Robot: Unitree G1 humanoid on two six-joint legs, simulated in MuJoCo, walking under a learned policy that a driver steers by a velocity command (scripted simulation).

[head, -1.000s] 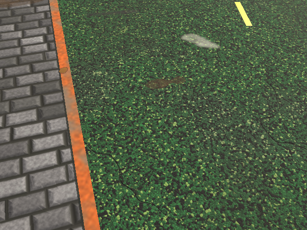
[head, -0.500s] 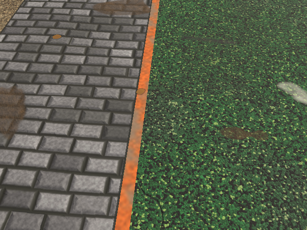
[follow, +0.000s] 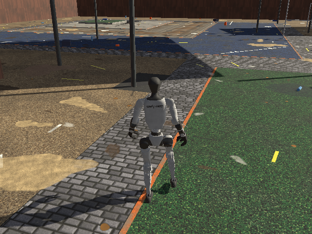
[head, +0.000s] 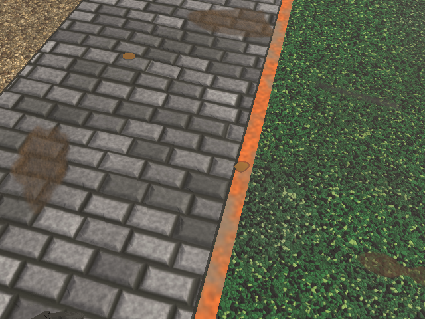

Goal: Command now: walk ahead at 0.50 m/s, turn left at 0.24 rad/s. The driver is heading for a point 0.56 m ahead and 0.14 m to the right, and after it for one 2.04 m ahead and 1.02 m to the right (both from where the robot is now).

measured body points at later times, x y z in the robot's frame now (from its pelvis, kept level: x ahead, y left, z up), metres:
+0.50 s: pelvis +0.28 -0.09 +0.00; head +0.31 -0.11 +0.45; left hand +0.37 +0.18 -0.11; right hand +0.43 -0.37 -0.09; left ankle +0.43 +0.08 -0.68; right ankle +0.26 -0.15 -0.75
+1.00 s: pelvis +0.55 -0.11 +0.00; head +0.58 -0.11 +0.45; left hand +0.81 +0.07 -0.10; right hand +0.48 -0.38 -0.12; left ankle +0.57 +0.00 -0.75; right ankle +0.59 -0.29 -0.69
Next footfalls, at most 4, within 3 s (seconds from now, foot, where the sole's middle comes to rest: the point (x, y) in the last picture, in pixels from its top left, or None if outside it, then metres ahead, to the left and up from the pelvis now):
0.20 right None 0.30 -0.15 -0.78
0.72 left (208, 273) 0.61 -0.02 -0.78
1.22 right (301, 231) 0.75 -0.35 -0.78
1.74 left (257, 153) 1.11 -0.24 -0.78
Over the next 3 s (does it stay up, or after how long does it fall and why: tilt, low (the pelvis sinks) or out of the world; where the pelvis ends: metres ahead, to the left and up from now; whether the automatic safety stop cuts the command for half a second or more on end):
stays up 1.31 -0.48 -0.01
